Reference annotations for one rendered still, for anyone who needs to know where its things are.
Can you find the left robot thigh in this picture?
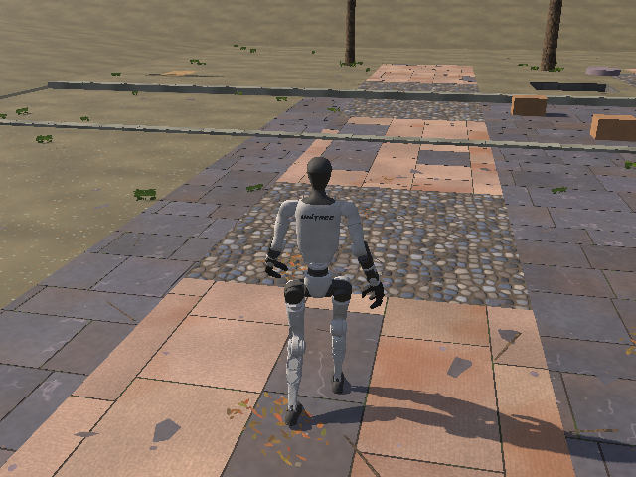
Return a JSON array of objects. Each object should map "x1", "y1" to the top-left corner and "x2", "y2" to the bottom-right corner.
[{"x1": 284, "y1": 279, "x2": 306, "y2": 358}]

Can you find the robot right upper arm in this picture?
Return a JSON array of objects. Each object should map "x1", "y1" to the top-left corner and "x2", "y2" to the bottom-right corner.
[{"x1": 339, "y1": 201, "x2": 367, "y2": 257}]

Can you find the robot left forearm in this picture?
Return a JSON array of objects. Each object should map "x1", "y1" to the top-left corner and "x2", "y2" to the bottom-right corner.
[{"x1": 265, "y1": 237, "x2": 281, "y2": 267}]

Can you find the left robot hand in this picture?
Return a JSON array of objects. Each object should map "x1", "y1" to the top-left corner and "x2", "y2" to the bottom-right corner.
[{"x1": 265, "y1": 262, "x2": 288, "y2": 278}]

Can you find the right robot hand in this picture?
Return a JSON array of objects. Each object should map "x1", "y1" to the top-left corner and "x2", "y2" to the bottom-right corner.
[{"x1": 362, "y1": 282, "x2": 385, "y2": 309}]

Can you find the robot right shin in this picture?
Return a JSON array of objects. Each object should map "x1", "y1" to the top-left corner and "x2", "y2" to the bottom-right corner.
[{"x1": 332, "y1": 320, "x2": 347, "y2": 382}]

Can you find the robot right forearm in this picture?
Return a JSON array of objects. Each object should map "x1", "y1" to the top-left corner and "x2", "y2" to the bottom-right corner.
[{"x1": 358, "y1": 241, "x2": 381, "y2": 287}]

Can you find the robot left upper arm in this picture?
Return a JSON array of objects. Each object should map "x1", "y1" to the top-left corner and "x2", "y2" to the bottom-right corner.
[{"x1": 270, "y1": 200, "x2": 298, "y2": 252}]

